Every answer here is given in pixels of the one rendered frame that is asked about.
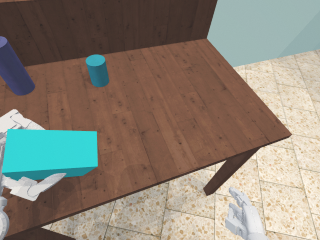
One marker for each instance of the table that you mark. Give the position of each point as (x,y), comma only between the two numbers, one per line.
(173,104)

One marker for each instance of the robot left forearm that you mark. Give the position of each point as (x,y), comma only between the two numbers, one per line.
(4,219)

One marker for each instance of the right robot hand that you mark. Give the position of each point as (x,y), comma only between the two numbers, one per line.
(247,221)

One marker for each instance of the left robot hand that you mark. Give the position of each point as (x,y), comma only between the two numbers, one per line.
(25,187)

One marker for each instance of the sponge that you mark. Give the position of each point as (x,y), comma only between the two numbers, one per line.
(38,154)

